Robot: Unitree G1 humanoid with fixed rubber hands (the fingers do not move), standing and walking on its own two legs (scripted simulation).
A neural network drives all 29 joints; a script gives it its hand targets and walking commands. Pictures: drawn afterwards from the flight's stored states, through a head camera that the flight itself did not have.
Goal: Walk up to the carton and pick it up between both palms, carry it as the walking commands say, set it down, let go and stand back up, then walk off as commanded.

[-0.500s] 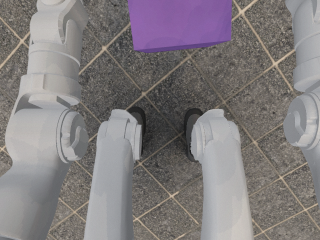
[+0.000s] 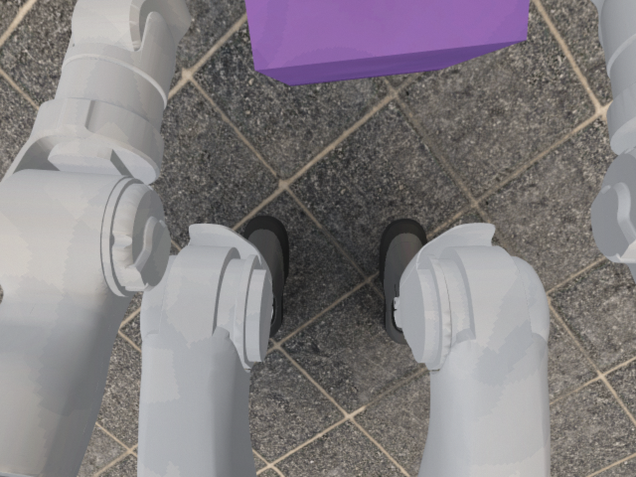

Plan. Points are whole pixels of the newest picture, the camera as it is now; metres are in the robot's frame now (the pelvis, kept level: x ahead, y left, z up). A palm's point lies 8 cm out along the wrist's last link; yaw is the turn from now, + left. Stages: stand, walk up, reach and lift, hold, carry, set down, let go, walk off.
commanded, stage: reach and lift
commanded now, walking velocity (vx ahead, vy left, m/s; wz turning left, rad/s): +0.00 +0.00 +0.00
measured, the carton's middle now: out of the picture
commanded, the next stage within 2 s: none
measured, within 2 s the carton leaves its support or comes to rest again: leaves its support in 1.62 s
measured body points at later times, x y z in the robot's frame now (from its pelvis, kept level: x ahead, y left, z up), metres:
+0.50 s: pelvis +0.00 +0.00 -0.01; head +0.38 -0.03 +0.22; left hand +0.57 +0.13 -0.19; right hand +0.58 -0.22 -0.19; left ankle +0.13 +0.12 -0.34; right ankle +0.12 -0.11 -0.34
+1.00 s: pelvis +0.01 +0.00 -0.01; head +0.39 -0.03 +0.22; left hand +0.58 +0.12 -0.19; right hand +0.59 -0.18 -0.19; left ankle +0.13 +0.12 -0.34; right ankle +0.12 -0.11 -0.34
